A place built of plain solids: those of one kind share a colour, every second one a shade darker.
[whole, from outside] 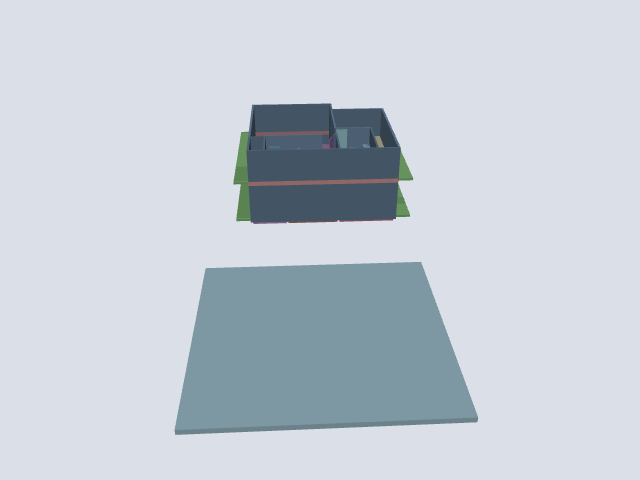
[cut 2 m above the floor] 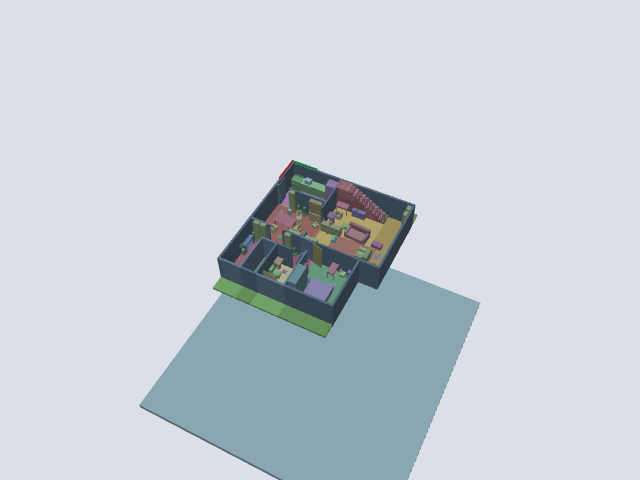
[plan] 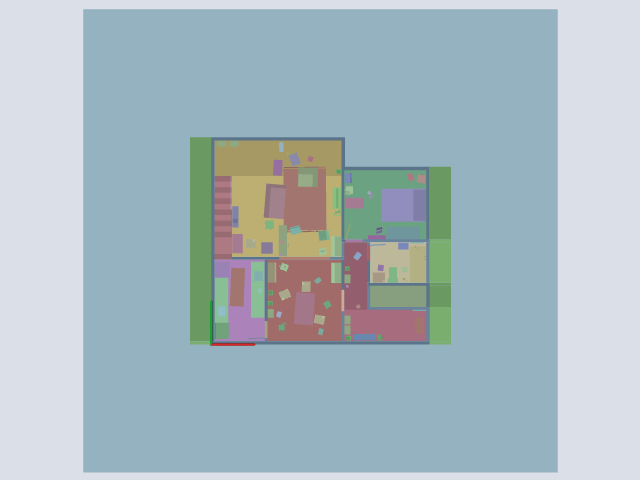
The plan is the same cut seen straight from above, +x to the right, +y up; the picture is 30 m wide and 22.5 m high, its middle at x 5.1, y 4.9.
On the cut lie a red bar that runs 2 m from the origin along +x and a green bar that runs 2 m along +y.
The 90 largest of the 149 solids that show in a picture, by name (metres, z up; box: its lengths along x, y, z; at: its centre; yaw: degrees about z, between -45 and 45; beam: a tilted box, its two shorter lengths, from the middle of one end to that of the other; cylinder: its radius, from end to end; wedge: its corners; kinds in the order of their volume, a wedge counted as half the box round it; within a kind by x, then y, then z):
{
 "under_1": {"box": [22.24, 21.72, 0.5], "at": [5.12, 4.86, -14.15]},
 "wall_1": {"box": [0.16, 2.34, 2.24], "at": [0.08, 1.33, 3.95]},
 "wall_2": {"box": [0.16, 9.4, 2.83], "at": [0.08, 4.86, 1.11]},
 "wall_3": {"box": [0.16, 6.93, 2.24], "at": [0.08, 6.09, 3.95]},
 "wall_4": {"box": [1.21, 0.13, 2.24], "at": [0.6, 2.56, 3.95]},
 "wall_5": {"box": [2.22, 0.13, 2.83], "at": [2.08, 4.04, 1.11]},
 "wall_6": {"box": [0.13, 2.88, 2.83], "at": [2.58, 2.54, 1.11]},
 "wall_7": {"box": [4.09, 0.13, 2.24], "at": [3.12, 2.79, 3.95]},
 "wall_8": {"box": [6.27, 0.16, 5.37], "at": [3.13, 9.64, 2.38]},
 "wall_9": {"box": [10.24, 0.16, 5.37], "at": [5.12, 0.08, 2.38]},
 "wall_10": {"box": [0.67, 0.13, 2.83], "at": [5.91, 4.04, 1.11]},
 "wall_11": {"box": [0.13, 1.4, 2.83], "at": [6.17, 0.86, 1.11]},
 "wall_12": {"box": [0.13, 2.57, 2.24], "at": [6.17, 1.45, 3.95]},
 "wall_13": {"box": [0.13, 1.41, 2.83], "at": [6.17, 3.27, 1.11]},
 "wall_14": {"box": [0.13, 0.69, 2.83], "at": [6.17, 4.46, 1.11]},
 "wall_15": {"box": [0.13, 4.06, 2.24], "at": [6.17, 6.14, 3.95]},
 "wall_16": {"box": [0.13, 3.24, 2.83], "at": [6.17, 6.55, 1.11]},
 "wall_17": {"box": [0.16, 1.23, 5.37], "at": [6.19, 8.95, 2.38]},
 "wall_18": {"box": [0.13, 1.0, 2.83], "at": [7.38, 2.26, 1.11]},
 "wall_19": {"box": [0.13, 1.04, 2.83], "at": [7.38, 3.41, 1.11]},
 "wall_20": {"box": [2.69, 0.13, 2.24], "at": [7.46, 4.04, 3.95]},
 "wall_21": {"box": [4.13, 0.16, 5.37], "at": [8.18, 8.25, 2.38]},
 "wall_22": {"box": [3.15, 0.13, 2.83], "at": [8.66, 4.87, 1.11]},
 "wall_23": {"box": [0.13, 3.82, 2.24], "at": [8.73, 2.07, 3.95]},
 "wall_24": {"box": [2.92, 0.13, 2.83], "at": [8.78, 1.7, 1.11]},
 "wall_25": {"box": [2.92, 0.13, 2.83], "at": [8.78, 2.83, 1.11]},
 "wall_26": {"box": [0.16, 1.47, 2.83], "at": [10.16, 0.9, 1.11]},
 "wall_27": {"box": [0.16, 1.0, 2.83], "at": [10.16, 2.26, 1.11]},
 "wall_28": {"box": [0.16, 1.91, 2.83], "at": [10.16, 3.85, 1.11]},
 "wall_29": {"box": [0.16, 8.01, 2.24], "at": [10.16, 4.17, 3.95]},
 "wall_30": {"box": [0.16, 3.24, 2.83], "at": [10.16, 6.55, 1.11]},
 "stair_1": {"box": [0.81, 0.26, 2.95], "at": [0.56, 4.11, 1.18]},
 "stair_2": {"box": [0.81, 0.52, 2.77], "at": [0.56, 4.24, 1.09]},
 "stair_3": {"box": [0.81, 1.05, 2.42], "at": [0.56, 4.5, 0.91]},
 "stair_4": {"box": [0.81, 1.31, 2.24], "at": [0.56, 4.63, 0.82]},
 "stair_5": {"box": [0.81, 1.57, 2.07], "at": [0.56, 4.76, 0.73]},
 "stair_6": {"box": [0.81, 1.83, 1.89], "at": [0.56, 4.9, 0.65]},
 "stair_7": {"box": [0.81, 2.09, 1.71], "at": [0.56, 5.03, 0.56]},
 "stair_8": {"box": [0.81, 2.35, 1.54], "at": [0.56, 5.16, 0.47]},
 "stair_9": {"box": [0.81, 2.62, 1.36], "at": [0.56, 5.29, 0.38]},
 "stair_10": {"box": [0.81, 2.88, 1.18], "at": [0.56, 5.42, 0.29]},
 "stair_11": {"box": [0.81, 3.14, 1.01], "at": [0.56, 5.55, 0.2]},
 "stair_12": {"box": [0.81, 3.4, 0.83], "at": [0.56, 5.68, 0.12]},
 "stair_13": {"box": [0.81, 3.66, 0.65], "at": [0.56, 5.81, 0.03]},
 "stair_14": {"box": [0.81, 3.92, 0.48], "at": [0.56, 5.94, -0.06]},
 "floor_living_1": {"box": [5.95, 1.66, 0.5], "at": [3.13, 8.73, -0.25]},
 "floor_living_2": {"box": [5.14, 3.79, 0.5], "at": [3.54, 6.01, -0.25]},
 "floor_dining_1": {"box": [3.47, 3.82, 0.5], "at": [4.38, 2.07, -0.25]},
 "floor_bedroom_1": {"box": [3.84, 3.24, 0.5], "at": [8.16, 6.55, -0.25]},
 "upper_floor_next_1": {"box": [1.0, 2.34, 0.16], "at": [-0.5, 1.33, 2.75]},
 "upper_floor_next_2": {"box": [1.0, 9.4, 0.16], "at": [-0.5, 4.86, -0.08]},
 "upper_floor_next_3": {"box": [1.0, 6.93, 0.16], "at": [-0.5, 6.09, 2.75]},
 "upper_floor_next_4": {"box": [1.0, 1.47, 0.16], "at": [10.74, 0.9, -0.08]},
 "upper_floor_next_5": {"box": [1.0, 1.0, 0.16], "at": [10.74, 2.26, -0.08]},
 "upper_floor_next_6": {"box": [1.0, 1.91, 0.16], "at": [10.74, 3.85, -0.08]},
 "upper_floor_next_7": {"box": [1.0, 8.01, 0.16], "at": [10.74, 4.17, 2.75]},
 "upper_floor_next_8": {"box": [1.0, 3.24, 0.16], "at": [10.74, 6.55, -0.08]},
 "floor_hall_1": {"box": [1.08, 3.17, 0.5], "at": [6.78, 3.21, -0.25]},
 "floor_hall_2": {"box": [3.84, 1.47, 0.5], "at": [8.16, 0.9, -0.25]},
 "floor_kitchen_1": {"box": [2.35, 3.82, 0.5], "at": [1.33, 2.07, -0.25]},
 "floor_bath_1": {"box": [2.63, 1.91, 0.5], "at": [8.77, 3.85, -0.25]},
 "upper_floor_shut_1": {"box": [3.84, 4.06, 0.16], "at": [8.16, 6.14, 2.75]},
 "fixture_wardrobe_bedroom_1": {"box": [1.56, 0.58, 2.2], "at": [9.0, 5.22, 1.05]},
 "billy_1": {"box": [0.42, 0.28, 2.02], "at": [0.49, 9.41, 1.01]},
 "billy_2": {"box": [0.42, 0.28, 2.02], "at": [1.07, 9.41, 1.01]},
 "billy_3": {"box": [0.28, 0.42, 2.02], "at": [2.79, 1.46, 1.01]},
 "billy_4": {"box": [0.28, 0.42, 2.02], "at": [6.39, 0.68, 1.01]},
 "billy_5": {"box": [0.28, 0.42, 2.02], "at": [6.39, 1.16, 1.01]},
 "billy_6": {"box": [0.28, 0.42, 2.02], "at": [6.39, 3.08, 1.01]},
 "tall_cupboard_1": {"box": [0.47, 0.96, 0.89], "at": [5.87, 3.36, 0.44]},
 "tall_cupboard_2": {"box": [0.47, 0.96, 0.89], "at": [5.87, 4.61, 0.44]},
 "tall_cupboard_3": {"box": [0.3, 0.92, 0.99], "at": [5.93, 3.36, 1.38]},
 "tall_cupboard_4": {"box": [0.3, 0.92, 0.99], "at": [5.93, 4.61, 1.38]},
 "floor_abst_1": {"box": [2.63, 1.0, 0.5], "at": [8.77, 2.26, -0.25]},
 "double_bed_1": {"box": [2.11, 1.55, 0.4], "at": [9.02, 6.53, 0.5]},
 "counter_run_1": {"box": [0.61, 2.11, 0.78], "at": [0.47, 2.08, 0.49]},
 "fridge_1": {"box": [0.7, 0.75, 1.72], "at": [0.52, 3.51, 0.86]},
 "wall_band_1": {"box": [6.27, 0.16, 0.31], "at": [3.13, 9.64, 2.67]},
 "wall_band_2": {"box": [10.24, 0.16, 0.31], "at": [5.12, 0.08, 2.67]},
 "china_cabinet_1": {"box": [0.33, 0.95, 1.07], "at": [2.81, 3.38, 1.36]},
 "china_cabinet_2": {"box": [0.4, 0.95, 0.83], "at": [2.85, 3.38, 0.41]},
 "bathtub_1": {"box": [0.76, 1.7, 0.41], "at": [9.69, 3.76, 0.21]},
 "sofa_1": {"box": [0.93, 1.6, 0.34], "at": [3.0, 6.71, 0.28], "yaw": -4.6},
 "rug_1": {"box": [2.0, 2.9, 0.08], "at": [4.39, 6.8, -0.03], "yaw": 0.5},
 "range_flat_1": {"box": [0.65, 0.76, 0.94], "at": [0.49, 0.64, 0.47]},
 "cube_shelf_1": {"box": [0.39, 1.46, 0.76], "at": [3.37, 4.86, 0.38]},
 "armchair_club_1": {"box": [0.92, 0.9, 0.35], "at": [4.54, 7.84, 0.24], "yaw": -0.8},
 "tv_board_1": {"box": [0.4, 1.0, 0.48], "at": [5.9, 6.86, 0.24]},
 "toy_shelf_1": {"box": [0.3, 1.0, 0.6], "at": [1.13, 5.98, 0.3]},
 "leaning_mirror_1": {"box": [0.84, 0.19, 1.12], "at": [7.77, 5.03, 0.56]}
}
